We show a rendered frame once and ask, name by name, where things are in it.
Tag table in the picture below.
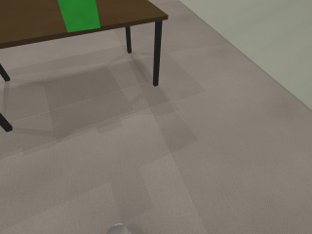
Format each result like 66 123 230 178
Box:
0 0 169 132

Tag carton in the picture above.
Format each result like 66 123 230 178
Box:
58 0 100 33

